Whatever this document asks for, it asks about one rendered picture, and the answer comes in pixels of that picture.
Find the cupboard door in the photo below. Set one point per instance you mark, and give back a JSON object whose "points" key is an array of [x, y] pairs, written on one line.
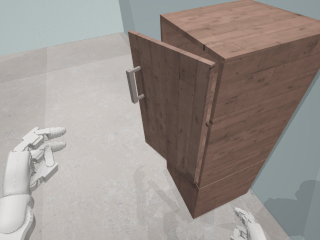
{"points": [[177, 86]]}

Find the handle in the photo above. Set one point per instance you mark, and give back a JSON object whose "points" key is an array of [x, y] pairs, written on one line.
{"points": [[132, 84]]}

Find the robot left hand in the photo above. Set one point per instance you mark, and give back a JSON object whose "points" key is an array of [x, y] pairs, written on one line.
{"points": [[19, 165]]}

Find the robot right hand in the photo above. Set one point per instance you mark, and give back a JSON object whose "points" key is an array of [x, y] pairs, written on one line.
{"points": [[253, 230]]}

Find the left robot forearm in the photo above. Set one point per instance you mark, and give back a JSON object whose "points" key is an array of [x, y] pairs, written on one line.
{"points": [[17, 220]]}

